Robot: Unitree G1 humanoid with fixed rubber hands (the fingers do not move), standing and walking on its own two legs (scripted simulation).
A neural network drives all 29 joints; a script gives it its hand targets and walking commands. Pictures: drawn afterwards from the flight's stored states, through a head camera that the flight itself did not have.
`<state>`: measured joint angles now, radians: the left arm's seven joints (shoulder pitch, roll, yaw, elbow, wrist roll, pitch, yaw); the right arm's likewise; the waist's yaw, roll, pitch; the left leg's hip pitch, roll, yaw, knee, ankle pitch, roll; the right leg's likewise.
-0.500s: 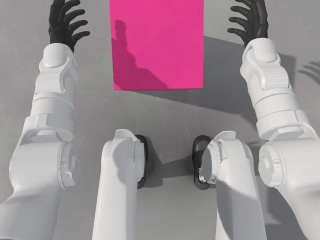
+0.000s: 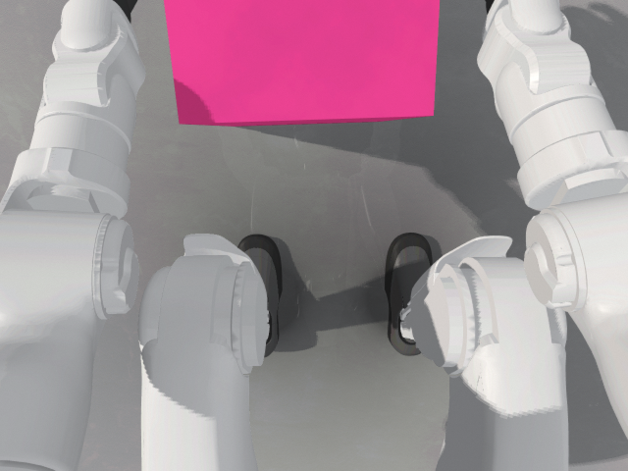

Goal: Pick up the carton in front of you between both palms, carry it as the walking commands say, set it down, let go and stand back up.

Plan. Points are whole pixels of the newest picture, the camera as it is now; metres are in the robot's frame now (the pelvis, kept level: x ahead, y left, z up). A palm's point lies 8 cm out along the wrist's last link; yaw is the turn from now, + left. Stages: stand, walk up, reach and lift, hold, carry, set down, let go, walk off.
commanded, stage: reach and lift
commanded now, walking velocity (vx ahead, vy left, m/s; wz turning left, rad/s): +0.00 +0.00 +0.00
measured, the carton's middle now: (303, 24) +0.52 +0.06 -0.24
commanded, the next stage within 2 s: none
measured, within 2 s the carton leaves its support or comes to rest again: leaves its support in 0.66 s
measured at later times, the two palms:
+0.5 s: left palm out of the picture +0.53 +0.20 -0.17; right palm out of the picture +0.54 -0.09 -0.17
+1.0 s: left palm out of the picture +0.48 +0.22 -0.01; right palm out of the picture +0.51 -0.08 -0.01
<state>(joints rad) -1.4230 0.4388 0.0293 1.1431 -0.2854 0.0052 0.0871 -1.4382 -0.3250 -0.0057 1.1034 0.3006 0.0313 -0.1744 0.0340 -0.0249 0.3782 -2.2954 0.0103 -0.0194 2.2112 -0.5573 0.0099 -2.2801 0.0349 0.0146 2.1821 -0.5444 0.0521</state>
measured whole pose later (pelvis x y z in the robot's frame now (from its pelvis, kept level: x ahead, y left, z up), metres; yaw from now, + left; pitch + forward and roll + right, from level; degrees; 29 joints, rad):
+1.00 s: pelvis +0.00 -0.01 +0.06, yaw +4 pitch +40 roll -1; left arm -1.13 0.13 0.36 0.83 0.09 0.33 0.06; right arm -1.10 -0.01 -0.45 0.80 -0.11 0.28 -0.13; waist 0.04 -0.05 -0.07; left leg -2.18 -0.05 -0.05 2.00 -0.52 -0.03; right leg -2.15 0.07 0.04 2.00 -0.56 0.06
